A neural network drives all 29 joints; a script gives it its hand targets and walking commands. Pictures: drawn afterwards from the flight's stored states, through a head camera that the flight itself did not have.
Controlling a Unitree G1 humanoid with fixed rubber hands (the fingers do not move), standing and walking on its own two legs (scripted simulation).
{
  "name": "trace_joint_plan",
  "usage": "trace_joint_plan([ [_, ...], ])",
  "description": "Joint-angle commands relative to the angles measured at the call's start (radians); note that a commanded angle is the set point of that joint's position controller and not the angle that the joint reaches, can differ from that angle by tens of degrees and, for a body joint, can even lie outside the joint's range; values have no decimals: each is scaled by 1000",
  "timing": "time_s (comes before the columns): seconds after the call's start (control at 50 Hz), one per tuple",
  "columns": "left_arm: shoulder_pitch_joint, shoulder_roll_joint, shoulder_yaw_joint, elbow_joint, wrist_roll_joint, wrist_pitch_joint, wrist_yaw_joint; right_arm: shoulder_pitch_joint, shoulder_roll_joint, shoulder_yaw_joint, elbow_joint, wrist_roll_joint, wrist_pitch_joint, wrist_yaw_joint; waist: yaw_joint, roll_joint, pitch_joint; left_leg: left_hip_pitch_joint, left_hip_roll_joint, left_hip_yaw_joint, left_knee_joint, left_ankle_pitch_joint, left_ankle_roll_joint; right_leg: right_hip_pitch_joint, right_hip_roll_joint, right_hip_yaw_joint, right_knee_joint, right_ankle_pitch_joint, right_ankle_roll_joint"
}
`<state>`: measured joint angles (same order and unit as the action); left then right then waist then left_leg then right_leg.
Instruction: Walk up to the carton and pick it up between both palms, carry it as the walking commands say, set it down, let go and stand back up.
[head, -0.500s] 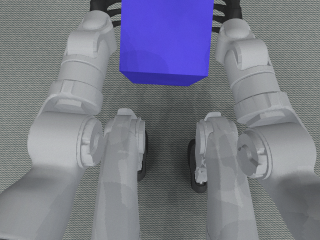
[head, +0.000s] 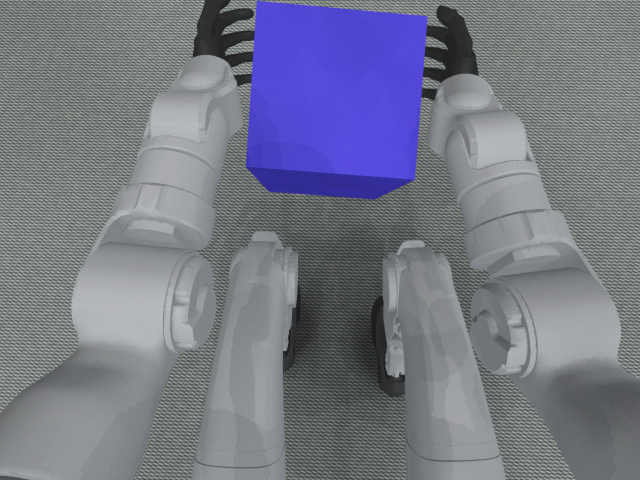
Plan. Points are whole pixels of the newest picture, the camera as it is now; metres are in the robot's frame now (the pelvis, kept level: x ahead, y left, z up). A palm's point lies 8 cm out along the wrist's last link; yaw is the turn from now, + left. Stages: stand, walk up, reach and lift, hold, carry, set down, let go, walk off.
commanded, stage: reach and lift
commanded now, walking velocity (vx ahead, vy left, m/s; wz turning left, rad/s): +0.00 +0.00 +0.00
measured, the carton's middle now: (329, 124) +0.51 +0.02 -0.11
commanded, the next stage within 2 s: none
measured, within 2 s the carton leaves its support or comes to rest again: neither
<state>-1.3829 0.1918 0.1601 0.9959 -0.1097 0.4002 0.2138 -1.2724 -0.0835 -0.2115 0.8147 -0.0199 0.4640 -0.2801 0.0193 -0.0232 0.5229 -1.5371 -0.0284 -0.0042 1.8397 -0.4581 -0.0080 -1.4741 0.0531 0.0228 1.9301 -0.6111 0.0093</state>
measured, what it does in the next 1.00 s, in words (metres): rises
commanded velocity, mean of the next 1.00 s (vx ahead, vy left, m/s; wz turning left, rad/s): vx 0.00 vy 0.00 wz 0.00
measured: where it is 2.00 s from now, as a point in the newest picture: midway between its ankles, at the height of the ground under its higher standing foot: (336, 351)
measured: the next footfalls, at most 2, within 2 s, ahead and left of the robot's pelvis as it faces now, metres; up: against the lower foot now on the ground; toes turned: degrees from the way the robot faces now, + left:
none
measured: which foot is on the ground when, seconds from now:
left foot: down 0.00-1.00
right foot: down 0.00-1.00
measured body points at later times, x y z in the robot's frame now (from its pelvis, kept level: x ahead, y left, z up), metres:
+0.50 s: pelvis +0.01 +0.00 +0.06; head +0.24 +0.00 +0.43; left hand +0.52 +0.13 +0.03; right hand +0.51 -0.12 +0.02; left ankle +0.18 +0.12 -0.45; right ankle +0.14 -0.11 -0.45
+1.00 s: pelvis +0.00 +0.00 +0.12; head +0.20 +0.00 +0.51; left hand +0.49 +0.13 +0.10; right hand +0.48 -0.12 +0.09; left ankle +0.18 +0.12 -0.45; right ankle +0.14 -0.11 -0.45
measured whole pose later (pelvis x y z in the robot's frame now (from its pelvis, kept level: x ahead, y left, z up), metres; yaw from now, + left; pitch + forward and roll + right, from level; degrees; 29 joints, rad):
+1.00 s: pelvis +0.00 +0.00 +0.12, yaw +0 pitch +0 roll +1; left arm -1.16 0.12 0.14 0.90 -0.11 0.43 0.23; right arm -1.05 -0.03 -0.21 0.72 -0.04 0.50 -0.27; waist 0.02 -0.02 0.51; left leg -1.03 -0.03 0.00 1.43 -0.39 -0.01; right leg -0.99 0.05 0.05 1.52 -0.52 0.01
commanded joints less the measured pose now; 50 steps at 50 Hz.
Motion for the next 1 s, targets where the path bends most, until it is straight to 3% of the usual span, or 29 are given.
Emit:
trace_joint_plan([
  [0.0,-771,-1451,-319,-419,-89,-9,-294,-957,1292,397,-346,204,-95,347,11,51,-2216,847,-152,-13,-269,135,-22,380,138,-42,-399,171,-27],
  [0.06,-725,-1449,-297,-371,-72,-4,-296,-937,1289,384,-317,189,-93,345,13,46,-2146,820,-150,-15,-291,114,-16,380,131,-34,-428,145,-25],
  [0.08,-759,-1467,-330,-430,-97,-7,-296,-934,1296,406,-356,201,-93,347,2,38,-2228,867,-153,-13,-295,153,-20,433,136,-37,-435,182,-27],
  [0.12,-724,-1450,-329,-410,-91,-7,-298,-948,1298,423,-372,214,-95,344,18,44,-2206,864,-152,-16,-307,165,-15,448,129,-28,-445,199,-20],
  [0.16,-745,-1456,-346,-456,-105,-8,-294,-936,1296,429,-386,214,-95,342,13,49,-2242,894,-154,-17,-318,179,-20,485,132,-25,-459,216,-23],
  [0.2,-725,-1446,-338,-426,-98,-4,-295,-920,1292,420,-358,202,-89,339,9,36,-2192,871,-149,-21,-333,156,-19,484,130,-23,-472,195,-23],
  [0.22,-725,-1449,-342,-438,-106,-5,-294,-947,1293,455,-410,221,-93,339,23,22,-2233,899,-153,-19,-340,179,-17,525,129,-20,-484,214,-19],
  [0.24,-703,-1446,-323,-398,-93,-2,-295,-931,1282,429,-369,203,-91,337,13,20,-2163,862,-153,-21,-348,150,-16,492,123,-20,-490,186,-18],
  [0.28,-723,-1430,-346,-435,-97,-9,-292,-916,1305,446,-376,215,-90,337,34,21,-2176,889,-149,-18,-362,165,-17,525,125,-9,-508,206,-17],
  [0.3,-713,-1452,-363,-462,-107,-7,-289,-920,1302,467,-414,221,-94,336,25,30,-2241,941,-152,-20,-364,201,-23,553,130,-13,-509,238,-19],
  [0.4,-662,-1438,-329,-425,-84,0,-288,-880,1300,454,-375,204,-84,336,40,16,-2168,935,-147,-23,-411,166,-22,565,123,-8,-552,203,-15],
  [0.42,-648,-1447,-349,-445,-93,1,-289,-876,1312,473,-410,212,-84,335,39,8,-2213,968,-148,-23,-413,204,-24,603,124,-7,-561,240,-14],
  [0.48,-596,-1454,-335,-393,-77,4,-292,-831,1310,449,-359,193,-82,339,31,4,-2125,958,-145,-32,-443,193,-24,582,120,-8,-589,223,-11],
  [0.56,-601,-1457,-381,-478,-96,4,-289,-813,1315,488,-425,214,-84,341,33,27,-2220,1037,-142,-38,-468,262,-28,658,120,0,-615,297,-13],
  [0.6,-581,-1446,-374,-456,-91,6,-288,-797,1303,482,-412,206,-81,340,26,25,-2172,1027,-141,-40,-481,262,-29,657,117,5,-635,294,-11],
  [0.64,-539,-1450,-358,-430,-82,5,-288,-795,1306,494,-411,206,-85,342,46,11,-2143,1033,-137,-42,-500,258,-27,668,116,10,-653,284,-10],
  [0.66,-554,-1444,-367,-441,-81,4,-289,-769,1311,483,-382,196,-82,344,32,13,-2142,1040,-136,-45,-509,248,-30,655,114,4,-658,277,-10],
  [0.68,-553,-1460,-384,-473,-92,4,-286,-779,1309,510,-433,209,-85,344,44,20,-2195,1076,-136,-48,-518,264,-31,687,116,7,-662,293,-13],
  [0.7,-569,-1475,-403,-500,-101,6,-284,-766,1307,512,-442,209,-84,343,30,30,-2204,1102,-137,-49,-530,283,-34,704,117,7,-675,315,-14],
  [0.74,-534,-1449,-399,-501,-103,13,-286,-768,1311,525,-470,221,-79,341,39,22,-2227,1127,-138,-47,-551,295,-33,746,118,10,-696,325,-8],
  [0.86,-551,-1430,-372,-467,-89,20,-291,-757,1314,502,-414,205,-69,345,50,24,-2109,1114,-127,-55,-621,196,-33,719,105,17,-756,231,-10],
  [0.92,-533,-1438,-368,-489,-86,25,-296,-742,1326,507,-432,203,-63,347,48,22,-2146,1139,-126,-47,-638,208,-33,780,103,20,-789,246,-13],
  [0.94,-526,-1428,-342,-437,-68,26,-300,-739,1322,474,-381,188,-60,349,49,17,-2051,1101,-122,-49,-650,151,-29,735,97,18,-795,192,-11],
  [0.98,-528,-1433,-352,-475,-78,27,-303,-747,1343,495,-418,202,-59,353,54,5,-2106,1144,-121,-50,-673,172,-27,784,97,20,-820,215,-9],
])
